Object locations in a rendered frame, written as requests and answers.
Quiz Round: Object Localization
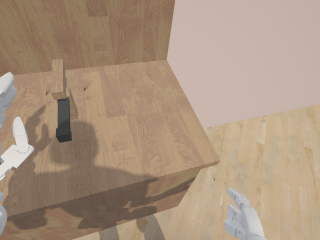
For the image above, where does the counter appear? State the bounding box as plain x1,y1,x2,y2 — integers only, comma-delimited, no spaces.
0,0,220,240

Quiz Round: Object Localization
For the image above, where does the tap lever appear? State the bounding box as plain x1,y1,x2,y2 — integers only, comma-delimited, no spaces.
56,97,72,143

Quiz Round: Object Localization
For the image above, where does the left robot hand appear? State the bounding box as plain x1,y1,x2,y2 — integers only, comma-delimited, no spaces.
0,72,34,181

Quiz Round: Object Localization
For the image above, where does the right robot hand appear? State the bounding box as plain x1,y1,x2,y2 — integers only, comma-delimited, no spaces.
224,188,265,240

